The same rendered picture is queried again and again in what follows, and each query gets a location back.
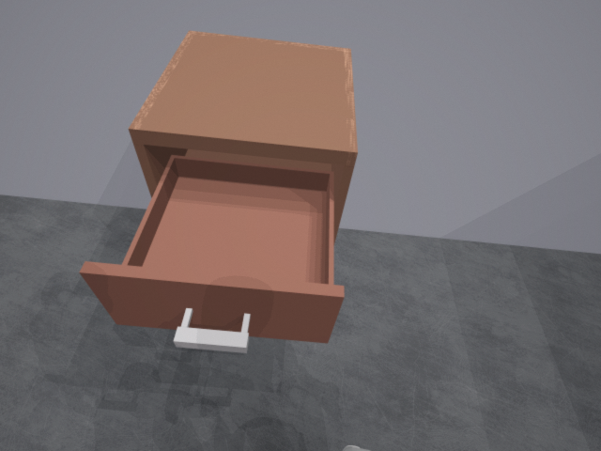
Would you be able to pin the cabinet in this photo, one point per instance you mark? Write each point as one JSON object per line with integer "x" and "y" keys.
{"x": 252, "y": 100}

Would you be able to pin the handle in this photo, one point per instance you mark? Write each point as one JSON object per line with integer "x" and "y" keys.
{"x": 205, "y": 339}

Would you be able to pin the drawer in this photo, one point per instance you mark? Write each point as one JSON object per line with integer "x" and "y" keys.
{"x": 226, "y": 239}

